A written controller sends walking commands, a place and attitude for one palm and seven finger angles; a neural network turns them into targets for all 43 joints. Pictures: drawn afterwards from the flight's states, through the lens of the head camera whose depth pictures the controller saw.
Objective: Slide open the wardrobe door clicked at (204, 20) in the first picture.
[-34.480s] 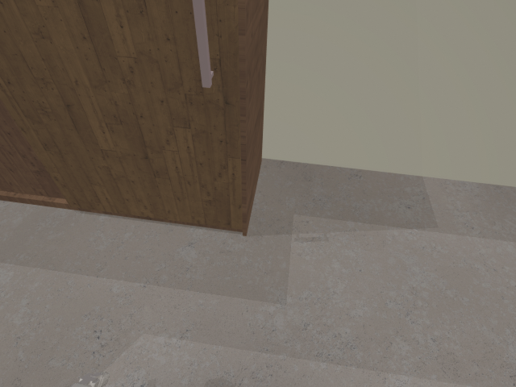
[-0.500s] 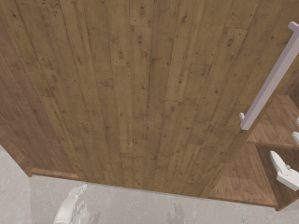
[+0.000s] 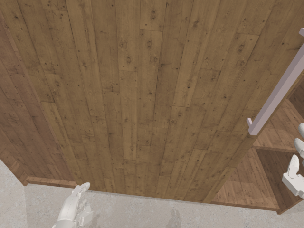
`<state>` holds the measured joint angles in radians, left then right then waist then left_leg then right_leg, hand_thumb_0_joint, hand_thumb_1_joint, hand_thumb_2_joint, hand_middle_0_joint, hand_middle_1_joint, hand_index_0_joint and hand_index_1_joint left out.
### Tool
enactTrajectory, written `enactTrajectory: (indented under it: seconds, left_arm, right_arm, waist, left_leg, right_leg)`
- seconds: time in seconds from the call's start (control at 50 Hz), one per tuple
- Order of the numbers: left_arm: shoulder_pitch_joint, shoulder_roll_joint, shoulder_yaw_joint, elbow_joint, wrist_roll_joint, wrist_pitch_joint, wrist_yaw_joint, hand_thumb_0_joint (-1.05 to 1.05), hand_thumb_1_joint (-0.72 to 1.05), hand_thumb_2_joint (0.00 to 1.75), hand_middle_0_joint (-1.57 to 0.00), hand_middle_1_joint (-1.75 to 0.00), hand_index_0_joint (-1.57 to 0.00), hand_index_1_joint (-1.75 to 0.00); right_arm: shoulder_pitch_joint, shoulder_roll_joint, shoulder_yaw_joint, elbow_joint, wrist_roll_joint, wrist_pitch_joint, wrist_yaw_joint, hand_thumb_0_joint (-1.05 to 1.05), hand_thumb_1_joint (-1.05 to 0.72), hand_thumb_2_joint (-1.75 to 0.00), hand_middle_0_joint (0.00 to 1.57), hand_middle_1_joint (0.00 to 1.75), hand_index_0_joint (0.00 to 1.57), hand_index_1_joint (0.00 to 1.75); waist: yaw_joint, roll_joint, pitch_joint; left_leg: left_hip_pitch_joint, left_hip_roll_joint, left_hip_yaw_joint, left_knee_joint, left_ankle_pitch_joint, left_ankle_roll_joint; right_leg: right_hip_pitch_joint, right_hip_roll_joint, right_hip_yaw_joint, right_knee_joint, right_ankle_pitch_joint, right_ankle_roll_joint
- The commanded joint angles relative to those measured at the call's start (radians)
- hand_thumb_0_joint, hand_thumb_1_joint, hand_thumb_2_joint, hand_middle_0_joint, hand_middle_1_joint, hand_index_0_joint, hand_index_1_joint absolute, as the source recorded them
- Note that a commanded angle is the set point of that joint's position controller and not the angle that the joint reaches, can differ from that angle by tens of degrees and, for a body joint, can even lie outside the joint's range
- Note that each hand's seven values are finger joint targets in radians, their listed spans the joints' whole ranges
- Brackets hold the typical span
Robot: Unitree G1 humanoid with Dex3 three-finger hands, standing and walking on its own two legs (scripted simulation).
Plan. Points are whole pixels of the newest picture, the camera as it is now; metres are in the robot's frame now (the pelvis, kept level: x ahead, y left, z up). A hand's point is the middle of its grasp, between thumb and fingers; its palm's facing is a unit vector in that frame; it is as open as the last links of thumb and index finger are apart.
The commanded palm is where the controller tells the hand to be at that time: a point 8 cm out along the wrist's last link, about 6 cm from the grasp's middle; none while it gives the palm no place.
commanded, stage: step back with the hand held close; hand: right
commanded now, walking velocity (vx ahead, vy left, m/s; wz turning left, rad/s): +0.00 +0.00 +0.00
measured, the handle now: (274, 89) +0.44 -0.36 +0.19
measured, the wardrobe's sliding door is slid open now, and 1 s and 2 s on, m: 0.46 0.46 0.46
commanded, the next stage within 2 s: stop stepping back and stand still in 1.02 s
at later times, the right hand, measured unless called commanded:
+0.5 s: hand (303, 182) +0.17 -0.29 +0.16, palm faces +0.34 +0.82 -0.47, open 7.4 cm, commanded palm +0.11 -0.33 +0.17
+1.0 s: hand out of the picture +0.05 -0.37 +0.17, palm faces +0.51 +0.78 -0.37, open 7.4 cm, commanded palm -0.02 -0.40 +0.17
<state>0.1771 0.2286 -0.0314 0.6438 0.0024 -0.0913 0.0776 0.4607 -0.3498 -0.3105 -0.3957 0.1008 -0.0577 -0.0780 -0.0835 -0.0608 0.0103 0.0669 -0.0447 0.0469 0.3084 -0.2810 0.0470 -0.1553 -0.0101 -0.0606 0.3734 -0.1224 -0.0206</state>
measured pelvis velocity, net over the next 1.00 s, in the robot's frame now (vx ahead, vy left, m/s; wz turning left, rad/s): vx -0.14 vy -0.09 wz -0.07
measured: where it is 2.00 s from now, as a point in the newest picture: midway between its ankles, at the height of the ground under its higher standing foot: outside the picture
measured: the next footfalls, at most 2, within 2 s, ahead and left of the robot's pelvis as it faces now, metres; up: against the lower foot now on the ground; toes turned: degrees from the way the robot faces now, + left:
right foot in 1.18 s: -0.01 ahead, -0.17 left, +0.00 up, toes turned +4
left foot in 1.40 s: -0.28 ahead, -0.07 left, -0.01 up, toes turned +4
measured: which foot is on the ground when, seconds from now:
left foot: down 0.00-1.00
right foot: down 0.00-1.00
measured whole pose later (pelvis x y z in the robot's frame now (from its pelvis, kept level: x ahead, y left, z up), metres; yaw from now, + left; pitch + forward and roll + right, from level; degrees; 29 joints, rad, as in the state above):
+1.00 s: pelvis -0.14 -0.09 -0.01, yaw -4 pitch -3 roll +6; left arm 0.17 0.20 -0.01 0.58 0.00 -0.10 0.07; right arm 0.43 -0.41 -0.40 -0.51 0.03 -0.22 -0.13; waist -0.04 -0.04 0.04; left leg -0.27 -0.07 -0.03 0.51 -0.37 0.02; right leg -0.44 0.03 -0.05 0.40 -0.09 -0.06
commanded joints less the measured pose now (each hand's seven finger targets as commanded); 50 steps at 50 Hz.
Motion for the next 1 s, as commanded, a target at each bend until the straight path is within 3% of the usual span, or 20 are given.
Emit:
enactTrajectory:
  seconds: [0.0, 0.02, 0.06, 0.08, 0.1, 0.12, 0.18, 0.24, 0.3, 0.38, 0.42, 0.48, 0.56, 0.64, 0.7, 0.78, 0.84, 0.88, 0.92, 0.98]
  left_arm:
    - [-0.149, 0.106, 0.045, -0.167, -0.003, -0.045, 0.014, 0.0, 0.9, 0.9, -0.2, -0.3, -0.2, -0.3]
    - [-0.146, 0.098, 0.047, -0.169, -0.004, -0.043, 0.014, 0.0, 0.9, 0.9, -0.2, -0.3, -0.2, -0.3]
    - [-0.146, 0.102, 0.049, -0.16, -0.004, -0.039, 0.018, 0.0, 0.9, 0.9, -0.2, -0.3, -0.2, -0.3]
    - [-0.156, 0.114, 0.04, -0.207, -0.015, -0.01, 0.011, 0.0, 0.9, 0.9, -0.2, -0.3, -0.2, -0.3]
    - [-0.15, 0.095, 0.037, -0.187, -0.01, 0.008, 0.017, 0.0, 0.9, 0.9, -0.2, -0.3, -0.2, -0.3]
    - [-0.144, 0.099, 0.041, -0.184, -0.005, 0.019, 0.017, 0.0, 0.9, 0.9, -0.2, -0.3, -0.2, -0.3]
    - [-0.12, 0.106, 0.052, -0.227, -0.017, 0.059, 0.008, 0.0, 0.9, 0.9, -0.2, -0.3, -0.2, -0.3]
    - [-0.115, 0.112, 0.058, -0.255, -0.024, 0.084, 0.009, 0.0, 0.9, 0.9, -0.2, -0.3, -0.2, -0.3]
    - [-0.116, 0.113, 0.059, -0.275, -0.024, 0.096, 0.015, 0.0, 0.9, 0.9, -0.2, -0.3, -0.2, -0.3]
    - [-0.103, 0.113, 0.06, -0.289, -0.027, 0.092, 0.017, 0.0, 0.9, 0.9, -0.2, -0.3, -0.2, -0.3]
    - [-0.097, 0.117, 0.062, -0.285, -0.024, 0.077, 0.02, 0.0, 0.9, 0.9, -0.2, -0.3, -0.2, -0.3]
    - [-0.099, 0.134, 0.063, -0.285, -0.02, 0.046, 0.022, 0.0, 0.9, 0.9, -0.2, -0.3, -0.2, -0.3]
    - [-0.089, 0.148, 0.072, -0.28, -0.019, 0.01, 0.024, 0.0, 0.9, 0.9, -0.2, -0.3, -0.2, -0.3]
    - [-0.069, 0.134, 0.073, -0.268, -0.022, -0.021, 0.013, 0.0, 0.9, 0.9, -0.2, -0.3, -0.2, -0.3]
    - [-0.062, 0.143, 0.078, -0.249, -0.013, -0.036, 0.014, 0.0, 0.9, 0.9, -0.2, -0.3, -0.2, -0.3]
    - [-0.052, 0.126, 0.076, -0.216, -0.012, -0.052, 0.015, 0.0, 0.9, 0.9, -0.2, -0.3, -0.2, -0.3]
    - [-0.05, 0.127, 0.078, -0.203, -0.008, -0.065, 0.019, 0.0, 0.9, 0.9, -0.2, -0.3, -0.2, -0.3]
    - [-0.057, 0.126, 0.078, -0.208, -0.007, -0.065, 0.018, 0.0, 0.9, 0.9, -0.2, -0.3, -0.2, -0.3]
    - [-0.064, 0.124, 0.083, -0.216, -0.006, -0.065, 0.014, 0.0, 0.9, 0.9, -0.2, -0.3, -0.2, -0.3]
    - [-0.048, 0.112, 0.104, -0.223, -0.006, -0.055, -0.003, 0.0, 0.9, 0.9, -0.2, -0.3, -0.2, -0.3]
  right_arm:
    - [-0.113, -0.214, -0.137, -0.2, 0.003, -0.057, -0.019, 0.0, -0.9, -0.9, 0.2, 0.3, 0.2, 0.3]
    - [-0.093, -0.184, -0.117, -0.21, 0.004, -0.057, -0.019, 0.0, -0.9, -0.9, 0.2, 0.3, 0.2, 0.3]
    - [-0.133, -0.233, -0.165, -0.185, 0.006, -0.055, -0.027, 0.0, -0.9, -0.9, 0.2, 0.3, 0.2, 0.3]
    - [-0.26, -0.335, -0.248, -0.268, -0.015, -0.1, -0.04, 0.0, -0.9, -0.9, 0.2, 0.3, 0.2, 0.3]
    - [-0.248, -0.328, -0.247, -0.219, -0.018, -0.118, -0.039, 0.0, -0.9, -0.9, 0.2, 0.3, 0.2, 0.3]
    - [-0.136, -0.256, -0.195, -0.151, -0.025, -0.111, -0.033, 0.0, -0.9, -0.9, 0.2, 0.3, 0.2, 0.3]
    - [-0.028, -0.209, -0.157, -0.182, -0.034, -0.104, -0.026, 0.0, -0.9, -0.9, 0.2, 0.3, 0.2, 0.3]
    - [0.012, -0.229, -0.172, -0.255, -0.033, -0.1, -0.035, 0.0, -0.9, -0.9, 0.2, 0.3, 0.2, 0.3]
    - [0.028, -0.289, -0.231, -0.301, -0.028, -0.108, -0.049, 0.0, -0.9, -0.9, 0.2, 0.3, 0.2, 0.3]
    - [0.061, -0.289, -0.245, -0.31, -0.021, -0.125, -0.06, 0.0, -0.9, -0.9, 0.2, 0.3, 0.2, 0.3]
    - [0.071, -0.29, -0.251, -0.308, -0.019, -0.137, -0.065, 0.0, -0.9, -0.9, 0.2, 0.3, 0.2, 0.3]
    - [0.058, -0.27, -0.236, -0.302, -0.026, -0.154, -0.067, 0.0, -0.9, -0.9, 0.2, 0.3, 0.2, 0.3]
    - [0.052, -0.252, -0.244, -0.288, -0.047, -0.167, -0.066, 0.0, -0.9, -0.9, 0.2, 0.3, 0.2, 0.3]
    - [0.081, -0.249, -0.228, -0.333, -0.04, -0.178, -0.063, 0.0, -0.9, -0.9, 0.2, 0.3, 0.2, 0.3]
    - [0.041, -0.261, -0.236, -0.348, -0.048, -0.186, -0.069, 0.0, -0.9, -0.9, 0.2, 0.3, 0.2, 0.3]
    - [-0.031, -0.248, -0.208, -0.34, -0.053, -0.2, -0.078, 0.0, -0.9, -0.9, 0.2, 0.3, 0.2, 0.3]
    - [-0.076, -0.247, -0.201, -0.323, -0.06, -0.21, -0.084, 0.0, -0.9, -0.9, 0.2, 0.3, 0.2, 0.3]
    - [-0.088, -0.244, -0.197, -0.321, -0.062, -0.214, -0.084, 0.0, -0.9, -0.9, 0.2, 0.3, 0.2, 0.3]
    - [-0.099, -0.25, -0.206, -0.339, -0.062, -0.221, -0.079, 0.0, -0.9, -0.9, 0.2, 0.3, 0.2, 0.3]
    - [-0.057, -0.268, -0.23, -0.328, -0.057, -0.229, -0.064, 0.0, -0.9, -0.9, 0.2, 0.3, 0.2, 0.3]
  waist:
    - [0.002, 0.019, -0.04]
    - [0.005, 0.006, -0.04]
    - [0.005, 0.022, -0.041]
    - [0.034, 0.067, 0.032]
    - [0.04, 0.11, 0.009]
    - [0.046, 0.15, -0.022]
    - [0.049, 0.097, -0.164]
    - [0.051, 0.06, -0.206]
    - [0.049, 0.05, -0.198]
    - [0.054, 0.033, -0.165]
    - [0.054, -0.007, -0.159]
    - [0.058, -0.069, -0.093]
    - [0.046, -0.12, -0.09]
    - [0.051, -0.031, -0.137]
    - [0.056, -0.034, -0.125]
    - [0.066, 0.009, -0.127]
    - [0.07, -0.003, -0.108]
    - [0.068, -0.038, -0.083]
    - [0.058, -0.097, -0.112]
    - [0.04, -0.113, -0.165]
  left_leg:
    - [-0.227, 0.062, -0.069, -0.091, 0.292, -0.045]
    - [-0.216, 0.063, -0.066, -0.073, 0.297, -0.042]
    - [-0.222, 0.061, -0.067, -0.079, 0.294, -0.043]
    - [-0.372, 0.118, -0.137, -0.119, 0.407, -0.112]
    - [-0.342, 0.142, -0.116, -0.09, 0.513, -0.118]
    - [-0.332, 0.145, -0.096, -0.052, 0.632, -0.135]
    - [-0.271, 0.14, -0.07, 0.043, 0.788, -0.18]
    - [-0.292, 0.114, -0.059, 0.082, 0.679, -0.168]
    - [-0.304, 0.113, -0.072, 0.067, 0.554, -0.14]
    - [-0.328, 0.101, -0.082, 0.064, 0.366, -0.108]
    - [-0.326, 0.084, -0.078, 0.067, 0.228, -0.09]
    - [-0.299, 0.043, -0.071, 0.08, -0.01, -0.069]
    - [-0.116, -0.015, -0.031, 0.21, -0.067, -0.041]
    - [-0.24, 0.01, -0.068, 0.108, -0.078, -0.023]
    - [-0.278, 0.01, -0.096, 0.087, -0.146, -0.008]
    - [-0.446, 0.051, -0.145, 0.026, -0.16, 0.015]
    - [-0.515, 0.045, -0.145, 0.029, -0.208, 0.014]
    - [-0.5, 0.018, -0.12, 0.07, -0.214, 0.007]
    - [-0.373, -0.028, -0.076, 0.169, -0.176, -0.008]
    - [-0.263, -0.05, -0.023, 0.287, -0.182, 0.005]
  right_leg:
    - [0.193, -0.004, 0.035, -0.006, 0.117, -0.027]
    - [0.19, -0.007, 0.036, -0.006, 0.125, -0.026]
    - [0.188, -0.007, 0.034, -0.005, 0.123, -0.026]
    - [0.128, -0.022, 0.045, 0.088, 0.082, -0.045]
    - [0.109, -0.018, 0.05, 0.112, 0.096, -0.043]
    - [0.099, -0.017, 0.034, 0.137, 0.154, -0.045]
    - [0.127, -0.019, 0.0, 0.148, 0.305, -0.061]
    - [0.15, -0.042, 0.015, 0.135, 0.394, -0.062]
    - [0.108, -0.054, 0.032, 0.12, 0.35, -0.054]
    - [0.048, -0.071, 0.069, 0.085, 0.244, -0.044]
    - [0.019, -0.088, 0.104, 0.04, 0.14, -0.046]
    - [-0.131, -0.125, 0.189, -0.097, -0.248, -0.055]
    - [-0.367, -0.165, 0.265, -0.251, -0.557, -0.059]
    - [-0.208, -0.119, 0.212, -0.158, -0.406, -0.023]
    - [-0.203, -0.114, 0.212, -0.151, -0.441, -0.007]
    - [-0.032, -0.087, 0.175, -0.04, -0.313, 0.009]
    - [0.001, -0.093, 0.203, -0.044, -0.366, 0.016]
    - [-0.053, -0.106, 0.228, -0.102, -0.433, 0.022]
    - [-0.143, -0.151, 0.26, -0.214, -0.498, 0.048]
    - [-0.236, -0.142, 0.176, -0.211, -0.506, 0.094]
